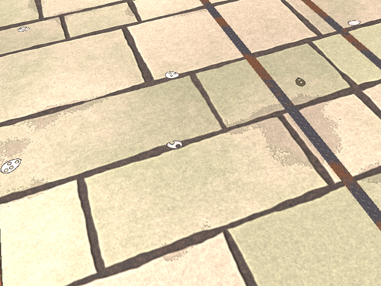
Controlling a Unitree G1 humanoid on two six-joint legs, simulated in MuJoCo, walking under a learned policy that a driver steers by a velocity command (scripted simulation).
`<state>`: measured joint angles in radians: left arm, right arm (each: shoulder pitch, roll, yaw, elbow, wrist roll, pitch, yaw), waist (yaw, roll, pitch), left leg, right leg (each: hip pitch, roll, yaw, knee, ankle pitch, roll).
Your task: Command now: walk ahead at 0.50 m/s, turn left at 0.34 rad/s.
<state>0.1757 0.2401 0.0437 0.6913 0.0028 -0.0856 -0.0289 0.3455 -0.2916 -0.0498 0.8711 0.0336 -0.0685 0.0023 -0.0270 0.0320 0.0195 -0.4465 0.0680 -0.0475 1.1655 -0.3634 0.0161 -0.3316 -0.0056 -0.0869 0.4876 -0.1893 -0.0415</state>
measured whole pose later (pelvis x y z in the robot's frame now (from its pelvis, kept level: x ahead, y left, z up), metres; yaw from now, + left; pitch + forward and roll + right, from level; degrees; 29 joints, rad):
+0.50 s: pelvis +0.25 +0.08 -0.02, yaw +17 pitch +2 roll -1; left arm 0.25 0.28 0.06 0.82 -0.03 -0.09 0.00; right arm 0.17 -0.29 -0.07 0.69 0.02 -0.05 0.04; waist 0.01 0.00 0.06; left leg -0.46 -0.06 0.04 0.63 -0.20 0.10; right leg -0.29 -0.06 -0.01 1.21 -0.45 0.01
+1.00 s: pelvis +0.49 +0.12 -0.01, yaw +17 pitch +2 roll +0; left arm 0.14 0.28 0.05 0.71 0.00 -0.06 -0.03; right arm 0.20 -0.29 -0.04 0.73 -0.01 -0.03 -0.02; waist 0.00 0.01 0.04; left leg -0.39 -0.08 -0.06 1.20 -0.51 -0.02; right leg -0.48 0.07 0.01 0.52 -0.07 -0.07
